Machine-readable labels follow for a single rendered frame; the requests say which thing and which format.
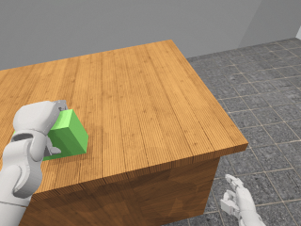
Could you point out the table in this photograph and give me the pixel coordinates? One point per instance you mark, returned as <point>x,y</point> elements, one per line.
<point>155,137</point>

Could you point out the left robot forearm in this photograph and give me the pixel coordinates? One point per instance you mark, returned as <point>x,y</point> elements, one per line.
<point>21,175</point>

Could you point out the sponge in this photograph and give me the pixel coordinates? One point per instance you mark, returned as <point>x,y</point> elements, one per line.
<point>68,135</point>

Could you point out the left robot hand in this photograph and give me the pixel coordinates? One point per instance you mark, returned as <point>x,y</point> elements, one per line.
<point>40,117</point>

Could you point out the right robot hand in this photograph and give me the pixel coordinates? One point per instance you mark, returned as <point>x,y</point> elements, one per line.
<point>241,200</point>

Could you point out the right robot forearm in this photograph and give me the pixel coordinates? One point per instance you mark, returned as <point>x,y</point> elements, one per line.
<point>249,218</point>

